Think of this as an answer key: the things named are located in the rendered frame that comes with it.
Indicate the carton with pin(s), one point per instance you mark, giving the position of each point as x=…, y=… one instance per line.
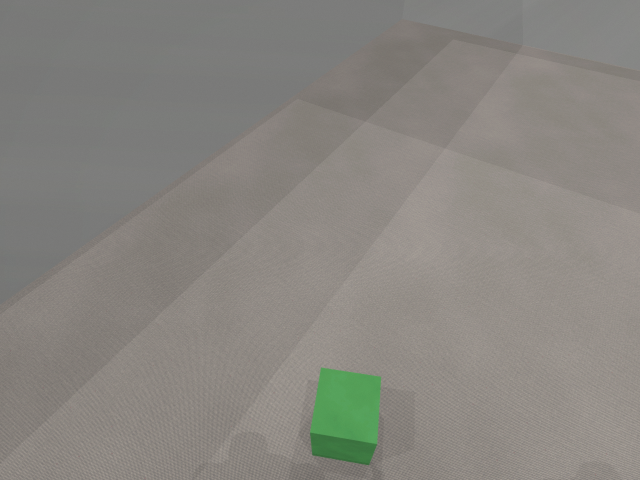
x=346, y=415

